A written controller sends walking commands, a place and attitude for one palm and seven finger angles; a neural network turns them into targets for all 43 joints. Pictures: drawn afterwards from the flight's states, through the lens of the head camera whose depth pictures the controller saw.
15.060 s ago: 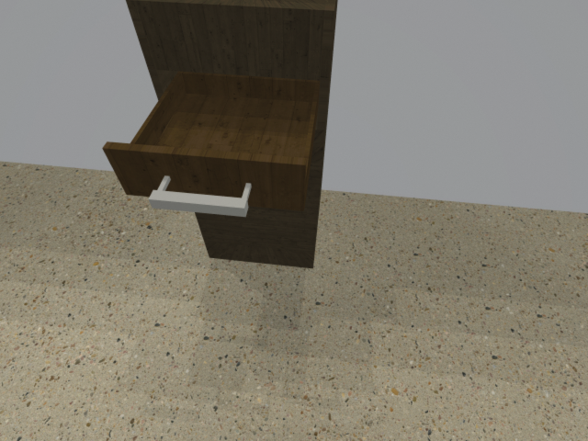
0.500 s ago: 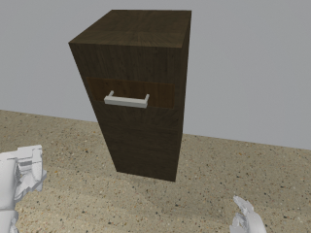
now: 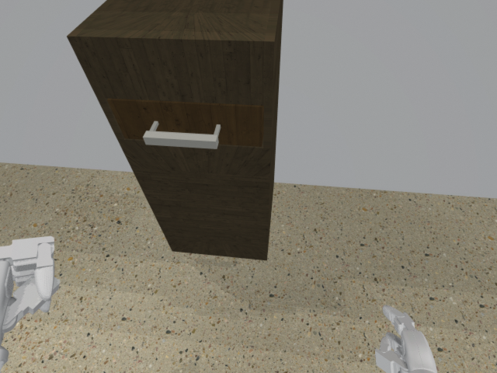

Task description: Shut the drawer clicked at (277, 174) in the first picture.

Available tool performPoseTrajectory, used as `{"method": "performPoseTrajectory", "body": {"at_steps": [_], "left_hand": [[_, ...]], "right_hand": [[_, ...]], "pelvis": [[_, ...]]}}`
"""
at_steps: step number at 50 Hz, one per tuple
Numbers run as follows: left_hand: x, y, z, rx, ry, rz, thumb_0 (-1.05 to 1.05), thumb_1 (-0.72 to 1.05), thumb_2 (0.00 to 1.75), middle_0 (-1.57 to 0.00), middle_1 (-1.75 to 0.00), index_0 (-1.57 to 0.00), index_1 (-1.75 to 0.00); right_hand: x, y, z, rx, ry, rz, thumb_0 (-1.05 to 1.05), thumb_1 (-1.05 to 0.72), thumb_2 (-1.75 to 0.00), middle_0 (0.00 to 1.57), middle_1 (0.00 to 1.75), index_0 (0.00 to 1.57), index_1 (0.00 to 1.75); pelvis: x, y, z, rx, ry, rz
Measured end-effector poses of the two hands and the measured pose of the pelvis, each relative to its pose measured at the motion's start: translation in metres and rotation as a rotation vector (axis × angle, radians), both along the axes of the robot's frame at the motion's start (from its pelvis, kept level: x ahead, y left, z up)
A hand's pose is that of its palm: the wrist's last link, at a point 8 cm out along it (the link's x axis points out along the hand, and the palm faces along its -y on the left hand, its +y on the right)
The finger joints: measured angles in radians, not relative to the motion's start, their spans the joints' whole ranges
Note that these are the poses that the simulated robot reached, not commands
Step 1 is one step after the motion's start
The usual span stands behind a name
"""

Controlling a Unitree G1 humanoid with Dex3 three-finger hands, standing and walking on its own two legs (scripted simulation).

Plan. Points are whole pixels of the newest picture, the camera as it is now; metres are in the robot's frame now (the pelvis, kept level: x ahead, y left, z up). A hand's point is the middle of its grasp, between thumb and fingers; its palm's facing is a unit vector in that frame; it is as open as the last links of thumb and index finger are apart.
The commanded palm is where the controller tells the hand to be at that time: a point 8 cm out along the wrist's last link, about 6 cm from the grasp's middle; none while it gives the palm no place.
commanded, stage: step back with the hand held close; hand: left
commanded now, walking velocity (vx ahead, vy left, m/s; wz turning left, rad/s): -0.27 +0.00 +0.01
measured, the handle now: (183, 133) +0.65 +0.21 -0.02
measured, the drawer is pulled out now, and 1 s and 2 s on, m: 0.00 0.00 0.00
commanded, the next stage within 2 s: stop stepping back and stand still in 1.04 s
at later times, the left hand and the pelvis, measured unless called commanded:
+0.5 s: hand (10, 369) +0.11 +0.24 +0.15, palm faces +0.36 -0.83 -0.43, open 3.2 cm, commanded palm +0.04 +0.28 +0.17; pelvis -0.08 +0.00 -0.02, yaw +0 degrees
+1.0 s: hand out of the picture +0.02 +0.24 +0.17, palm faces +0.35 -0.82 -0.46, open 3.2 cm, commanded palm -0.04 +0.29 +0.17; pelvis -0.15 +0.01 -0.02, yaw +3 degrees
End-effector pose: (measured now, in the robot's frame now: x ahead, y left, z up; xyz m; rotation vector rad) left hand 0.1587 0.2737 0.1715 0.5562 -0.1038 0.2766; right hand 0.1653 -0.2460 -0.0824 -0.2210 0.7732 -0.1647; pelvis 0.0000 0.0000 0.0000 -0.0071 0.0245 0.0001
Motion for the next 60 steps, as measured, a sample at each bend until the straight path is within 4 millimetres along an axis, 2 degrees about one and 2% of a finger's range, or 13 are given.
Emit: {"method": "performPoseTrajectory", "body": {"at_steps": [8,16,20,26,32,35,39,45,48,51,55,60], "left_hand": [[-0.03,0.009,0.007,0.037,-0.05,-0.002,0.01,0.88,0.9,-1.4,-1.59,-1.41,-1.59],[-0.064,0.004,0.004,0.033,-0.119,0.022,0.01,0.88,0.9,-1.4,-1.59,-1.41,-1.59],[-0.078,0.001,-0.001,0.009,-0.143,0.022,0.01,0.88,0.9,-1.4,-1.59,-1.41,-1.59],[-0.09,0.003,-0.005,-0.019,-0.19,-0.019,0.01,0.88,0.9,-1.4,-1.59,-1.41,-1.59],[-0.107,0.011,0.012,0.088,-0.22,-0.017,0.01,0.88,0.9,-1.4,-1.59,-1.41,-1.59],[-0.121,0.01,0.012,0.122,-0.225,0.002,0.01,0.88,0.9,-1.4,-1.59,-1.41,-1.59],[-0.133,0.002,-0.001,0.051,-0.16,-0.008,0.01,0.88,0.9,-1.4,-1.59,-1.41,-1.59],[-0.157,-0.007,0.004,0.038,-0.17,-0.091,0.01,0.88,0.9,-1.4,-1.59,-1.41,-1.59],[-0.171,0.001,0.012,0.048,-0.224,-0.097,0.01,0.88,0.9,-1.4,-1.59,-1.41,-1.59],[-0.182,0.019,0.015,0.045,-0.281,-0.071,0.01,0.88,0.9,-1.4,-1.59,-1.41,-1.59],[-0.19,0.048,0.003,-0.002,-0.31,-0.026,0.01,0.88,0.9,-1.4,-1.59,-1.41,-1.59],[-0.2,0.071,-0.016,-0.036,-0.223,-0.007,0.01,0.88,0.9,-1.4,-1.59,-1.41,-1.59]], "right_hand": [[-0.014,0.014,0.005,0.003,-0.034,0.011,0.02,-0.91,-0.9,0.2,0.3,0.21,0.3],[-0.034,0.021,0.006,0.018,-0.103,0.048,0.01,-0.9,-0.9,0.2,0.3,0.21,0.3],[-0.054,0.015,0.004,-0.004,-0.087,0.053,0.01,-0.9,-0.9,0.2,0.3,0.21,0.3],[-0.094,0.005,0.0,-0.071,-0.028,0.021,0.01,-0.9,-0.9,0.2,0.3,0.21,0.3],[-0.126,0.007,-0.001,-0.054,0.005,-0.001,0.02,-0.9,-0.9,0.2,0.3,0.21,0.3],[-0.128,0.007,-0.007,-0.041,0.003,0.033,0.02,-0.9,-0.9,0.2,0.3,0.21,0.3],[-0.127,0.008,-0.013,-0.034,0.024,0.074,0.02,-0.9,-0.9,0.2,0.3,0.21,0.3],[-0.13,0.012,0.001,-0.031,-0.053,0.064,0.02,-0.9,-0.9,0.2,0.3,0.21,0.3],[-0.134,0.015,0.01,-0.043,-0.103,0.052,0.02,-0.9,-0.9,0.2,0.3,0.21,0.3],[-0.141,0.02,0.016,-0.068,-0.125,0.04,0.02,-0.9,-0.9,0.2,0.3,0.21,0.3],[-0.155,0.033,0.018,-0.108,-0.12,0.037,0.01,-0.91,-0.9,0.2,0.3,0.21,0.3],[-0.181,0.061,0.02,-0.106,-0.085,0.082,0.01,-0.91,-0.9,0.2,0.3,0.21,0.3]], "pelvis": [[-0.022,0.005,-0.005,0.01,-0.012,-0.003],[-0.052,0.001,-0.012,0.006,-0.03,0.001],[-0.066,-0.001,-0.014,-0.006,-0.024,0.004],[-0.087,0.004,-0.018,-0.023,-0.023,0.006],[-0.098,-0.002,-0.014,-0.053,0.008,0.068],[-0.104,-0.009,-0.019,-0.028,0.055,0.069],[-0.126,-0.011,-0.016,-0.041,0.046,0.054],[-0.146,-0.008,-0.016,-0.053,0.001,0.041],[-0.152,-0.001,-0.016,-0.061,-0.019,0.049],[-0.156,0.011,-0.017,-0.069,-0.035,0.052],[-0.167,0.03,-0.021,-0.089,-0.049,0.053],[-0.199,0.043,-0.016,-0.119,-0.026,0.06]]}}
